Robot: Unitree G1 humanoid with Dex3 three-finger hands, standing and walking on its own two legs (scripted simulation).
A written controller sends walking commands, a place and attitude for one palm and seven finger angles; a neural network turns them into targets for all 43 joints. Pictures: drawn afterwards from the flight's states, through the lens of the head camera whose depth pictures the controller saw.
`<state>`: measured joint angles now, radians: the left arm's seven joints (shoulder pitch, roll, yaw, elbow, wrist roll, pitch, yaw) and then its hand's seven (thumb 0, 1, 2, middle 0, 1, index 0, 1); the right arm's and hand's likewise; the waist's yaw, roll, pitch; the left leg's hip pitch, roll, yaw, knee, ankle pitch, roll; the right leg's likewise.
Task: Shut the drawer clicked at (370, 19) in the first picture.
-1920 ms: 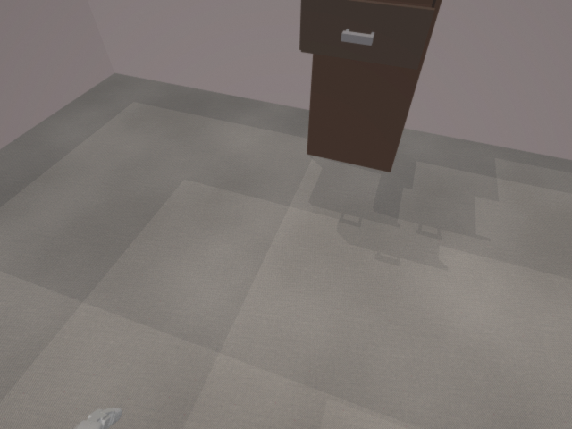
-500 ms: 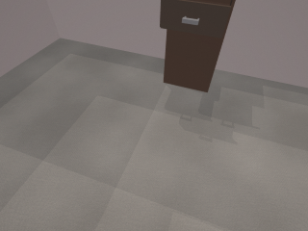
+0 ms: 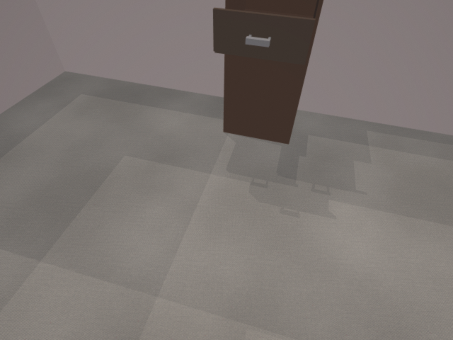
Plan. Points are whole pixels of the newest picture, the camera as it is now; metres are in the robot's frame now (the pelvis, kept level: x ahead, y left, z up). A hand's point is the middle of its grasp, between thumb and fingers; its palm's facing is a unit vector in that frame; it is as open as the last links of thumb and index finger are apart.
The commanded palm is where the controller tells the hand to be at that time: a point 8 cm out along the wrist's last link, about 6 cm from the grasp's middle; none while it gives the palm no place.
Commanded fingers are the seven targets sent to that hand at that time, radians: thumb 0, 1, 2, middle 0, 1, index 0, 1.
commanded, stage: walk to a spot facing it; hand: left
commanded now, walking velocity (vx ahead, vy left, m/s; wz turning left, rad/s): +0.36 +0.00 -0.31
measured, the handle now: (258, 39) +1.26 -0.04 +0.03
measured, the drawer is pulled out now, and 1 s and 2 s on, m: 0.29 0.29 0.29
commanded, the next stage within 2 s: turn to face it in 1.24 s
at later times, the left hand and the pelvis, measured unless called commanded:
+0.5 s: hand out of the picture +0.09 +0.16 -0.17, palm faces -0.03 -0.99 -0.15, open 7.4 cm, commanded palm none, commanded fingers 0.00 0.90 0.90 -0.20 -0.30 -0.20 -0.30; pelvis +0.19 +0.00 -0.01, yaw -8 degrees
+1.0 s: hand (196, 197) +0.53 +0.13 -0.16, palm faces -0.30 -0.94 -0.15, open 7.4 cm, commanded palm none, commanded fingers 0.00 0.90 0.90 -0.20 -0.30 -0.20 -0.30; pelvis +0.40 -0.01 +0.01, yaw -17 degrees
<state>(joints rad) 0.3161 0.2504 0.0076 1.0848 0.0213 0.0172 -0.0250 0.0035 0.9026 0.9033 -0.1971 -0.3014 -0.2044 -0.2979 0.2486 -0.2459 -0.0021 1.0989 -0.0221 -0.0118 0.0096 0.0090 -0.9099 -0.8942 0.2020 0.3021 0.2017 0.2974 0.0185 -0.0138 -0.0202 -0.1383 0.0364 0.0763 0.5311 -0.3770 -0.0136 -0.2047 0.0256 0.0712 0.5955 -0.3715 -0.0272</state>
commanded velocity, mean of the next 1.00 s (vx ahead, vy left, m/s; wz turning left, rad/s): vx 0.37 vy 0.00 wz -0.24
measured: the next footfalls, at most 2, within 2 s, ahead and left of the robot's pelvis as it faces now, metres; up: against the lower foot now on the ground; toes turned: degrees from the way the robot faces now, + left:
left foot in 0.52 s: +0.38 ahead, +0.07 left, +0.00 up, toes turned -1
right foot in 1.14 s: +0.56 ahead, -0.20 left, +0.00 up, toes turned -29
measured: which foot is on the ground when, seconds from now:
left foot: down 0.00-0.12, up 0.14-0.50, down 0.52-1.00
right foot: down 0.00-0.52, up 0.54-1.00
